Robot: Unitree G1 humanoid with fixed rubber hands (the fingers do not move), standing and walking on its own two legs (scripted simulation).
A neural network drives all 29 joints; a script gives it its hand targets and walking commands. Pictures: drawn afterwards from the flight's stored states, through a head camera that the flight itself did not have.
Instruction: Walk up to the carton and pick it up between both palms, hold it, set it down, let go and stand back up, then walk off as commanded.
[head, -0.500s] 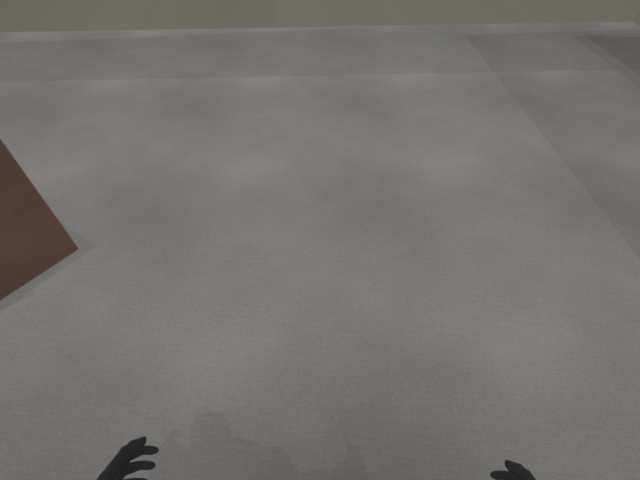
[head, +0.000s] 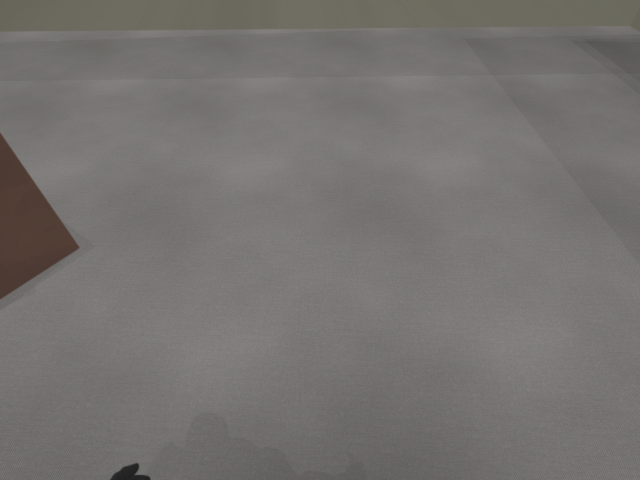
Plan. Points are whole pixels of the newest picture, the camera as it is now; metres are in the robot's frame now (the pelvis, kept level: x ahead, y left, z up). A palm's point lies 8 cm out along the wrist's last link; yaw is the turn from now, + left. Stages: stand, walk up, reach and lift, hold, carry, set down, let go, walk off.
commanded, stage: stand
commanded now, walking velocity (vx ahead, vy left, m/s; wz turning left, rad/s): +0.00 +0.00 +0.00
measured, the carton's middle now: out of the picture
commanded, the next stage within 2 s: walk up in 1.00 s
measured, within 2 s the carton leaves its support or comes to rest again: neither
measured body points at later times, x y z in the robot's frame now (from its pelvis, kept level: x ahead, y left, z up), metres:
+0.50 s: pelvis -0.01 +0.00 +0.01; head -0.01 +0.00 +0.46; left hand +0.08 +0.30 -0.11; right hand +0.06 -0.27 -0.12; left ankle +0.01 +0.12 -0.72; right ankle +0.01 -0.12 -0.72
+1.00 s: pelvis -0.01 +0.00 +0.02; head -0.01 +0.00 +0.47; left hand +0.07 +0.30 -0.11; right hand +0.05 -0.27 -0.12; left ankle +0.01 +0.12 -0.72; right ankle +0.01 -0.12 -0.72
